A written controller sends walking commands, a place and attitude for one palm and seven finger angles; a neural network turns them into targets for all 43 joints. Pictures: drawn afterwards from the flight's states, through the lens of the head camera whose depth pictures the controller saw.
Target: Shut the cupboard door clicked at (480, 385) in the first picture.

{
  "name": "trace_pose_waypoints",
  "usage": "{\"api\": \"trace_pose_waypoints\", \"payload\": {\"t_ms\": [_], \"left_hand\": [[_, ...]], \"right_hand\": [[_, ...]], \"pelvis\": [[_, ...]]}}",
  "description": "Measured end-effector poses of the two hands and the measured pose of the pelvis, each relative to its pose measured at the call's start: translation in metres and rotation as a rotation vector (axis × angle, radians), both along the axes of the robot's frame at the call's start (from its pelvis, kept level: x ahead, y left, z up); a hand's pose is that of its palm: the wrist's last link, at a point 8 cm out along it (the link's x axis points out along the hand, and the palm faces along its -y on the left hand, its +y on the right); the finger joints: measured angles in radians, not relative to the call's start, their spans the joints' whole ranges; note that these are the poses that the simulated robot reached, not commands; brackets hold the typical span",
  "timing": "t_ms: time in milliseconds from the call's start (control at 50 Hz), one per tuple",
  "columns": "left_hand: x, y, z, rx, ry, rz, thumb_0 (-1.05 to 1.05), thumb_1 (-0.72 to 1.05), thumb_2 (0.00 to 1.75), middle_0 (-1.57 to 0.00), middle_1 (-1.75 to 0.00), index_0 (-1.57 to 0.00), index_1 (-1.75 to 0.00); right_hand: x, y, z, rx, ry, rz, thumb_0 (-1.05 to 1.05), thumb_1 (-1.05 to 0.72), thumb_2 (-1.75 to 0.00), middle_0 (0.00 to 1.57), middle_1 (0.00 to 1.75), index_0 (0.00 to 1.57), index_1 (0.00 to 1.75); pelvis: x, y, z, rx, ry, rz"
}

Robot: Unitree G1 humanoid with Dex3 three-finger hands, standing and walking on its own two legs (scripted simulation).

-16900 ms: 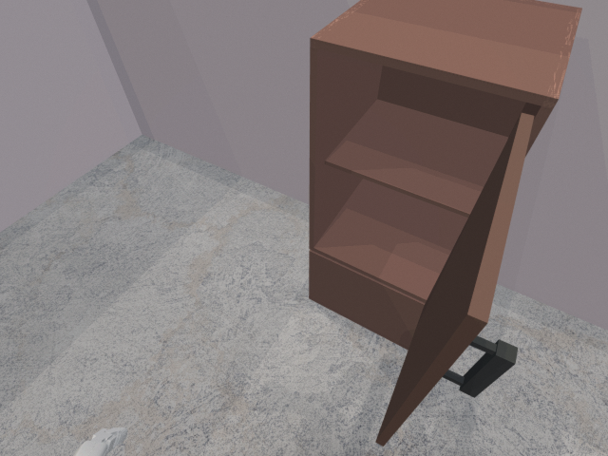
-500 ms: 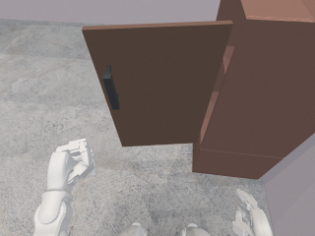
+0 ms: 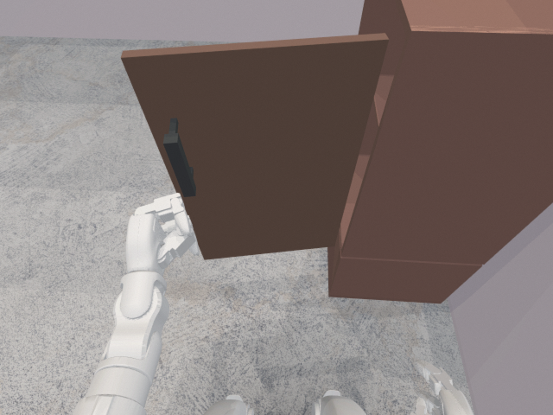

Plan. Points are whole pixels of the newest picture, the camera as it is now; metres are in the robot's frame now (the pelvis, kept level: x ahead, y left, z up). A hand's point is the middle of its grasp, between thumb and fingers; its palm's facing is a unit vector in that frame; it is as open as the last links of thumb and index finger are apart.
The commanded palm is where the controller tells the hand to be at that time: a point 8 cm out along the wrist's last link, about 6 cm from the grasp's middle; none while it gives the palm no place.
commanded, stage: bring the fist close to the handle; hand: left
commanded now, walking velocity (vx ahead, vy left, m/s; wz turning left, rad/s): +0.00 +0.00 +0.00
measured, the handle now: (182, 159) +0.51 +0.18 +0.06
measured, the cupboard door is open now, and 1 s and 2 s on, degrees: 100 100 87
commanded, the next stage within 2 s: push the door shut along its arc in 0.66 s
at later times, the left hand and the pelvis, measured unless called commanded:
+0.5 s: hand (209, 200) +0.42 +0.12 +0.06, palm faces +0.14 -0.99 -0.01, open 3.1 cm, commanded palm +0.38 +0.17 +0.06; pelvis +0.00 +0.00 +0.00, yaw -2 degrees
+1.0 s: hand (213, 188) +0.44 +0.11 +0.06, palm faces +0.09 -1.00 -0.03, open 3.1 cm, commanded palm +0.42 +0.17 +0.06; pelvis -0.01 +0.00 +0.00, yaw -1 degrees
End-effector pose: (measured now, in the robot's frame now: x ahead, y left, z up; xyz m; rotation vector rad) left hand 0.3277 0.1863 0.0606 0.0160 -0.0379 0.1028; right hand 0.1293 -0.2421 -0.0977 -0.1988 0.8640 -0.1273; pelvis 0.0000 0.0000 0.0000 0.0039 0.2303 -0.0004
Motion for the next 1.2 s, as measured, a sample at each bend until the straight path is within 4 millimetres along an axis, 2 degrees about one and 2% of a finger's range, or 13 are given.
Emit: {"api": "trace_pose_waypoints", "payload": {"t_ms": [160,320,400,500,620,840,940,1060,1200], "left_hand": [[0.031,-0.016,0.001,0.000,0.008,0.007,0.02,0.89,0.90,-1.30,-1.50,-1.30,-1.50],[0.063,-0.021,0.001,-0.003,0.004,0.034,0.02,0.89,0.90,-1.30,-1.50,-1.30,-1.50],[0.068,-0.021,0.002,0.002,0.002,0.030,0.02,0.90,0.90,-1.30,-1.50,-1.30,-1.50],[0.062,-0.019,-0.003,-0.005,0.023,0.038,0.02,0.90,0.90,-1.30,-1.50,-1.29,-1.50],[0.059,-0.015,-0.005,-0.002,0.009,0.047,0.02,0.90,0.90,-1.30,-1.50,-1.30,-1.50],[0.064,-0.023,-0.001,-0.001,0.008,0.016,0.02,0.90,0.90,-1.30,-1.50,-1.30,-1.50],[0.075,-0.023,-0.002,0.012,0.015,0.001,0.02,0.89,0.90,-1.30,-1.50,-1.30,-1.50],[0.095,-0.020,0.002,0.020,0.010,-0.027,0.02,0.89,0.90,-1.31,-1.50,-1.30,-1.50],[0.110,-0.018,0.002,0.028,0.029,-0.061,0.02,0.90,0.90,-1.31,-1.50,-1.30,-1.50]], "right_hand": [[-0.018,0.000,-0.006,0.011,0.058,-0.020,0.01,-0.90,-0.90,0.20,0.30,0.20,0.30],[-0.047,-0.006,-0.013,0.006,0.142,-0.059,0.01,-0.90,-0.90,0.20,0.30,0.20,0.30],[-0.064,-0.009,-0.015,0.010,0.188,-0.084,0.01,-0.90,-0.90,0.20,0.30,0.20,0.30],[-0.079,-0.011,-0.015,0.013,0.234,-0.101,0.01,-0.90,-0.90,0.20,0.30,0.20,0.30],[-0.082,-0.013,-0.014,0.000,0.245,-0.104,0.01,-0.90,-0.90,0.20,0.30,0.20,0.30],[-0.062,-0.007,-0.012,0.006,0.190,-0.078,0.01,-0.90,-0.90,0.20,0.30,0.20,0.30],[-0.059,-0.005,-0.013,0.002,0.184,-0.073,0.01,-0.90,-0.90,0.20,0.30,0.20,0.30],[-0.070,-0.006,-0.018,-0.003,0.219,-0.086,0.01,-0.90,-0.90,0.20,0.30,0.20,0.30],[-0.099,-0.009,-0.025,-0.008,0.311,-0.105,0.01,-0.90,-0.90,0.20,0.30,0.20,0.30]], "pelvis": [[-0.002,0.001,0.000,0.002,0.012,-0.006],[-0.005,0.000,-0.002,0.003,0.038,-0.015],[-0.004,0.000,-0.001,0.004,0.045,-0.023],[-0.003,0.000,0.002,0.006,0.042,-0.028],[-0.004,0.000,0.002,0.003,0.038,-0.023],[-0.006,0.003,0.002,0.000,0.038,-0.020],[-0.008,0.003,-0.001,0.000,0.042,-0.016],[-0.009,0.004,-0.004,-0.002,0.061,-0.013],[-0.011,0.005,-0.008,-0.006,0.080,-0.005]]}}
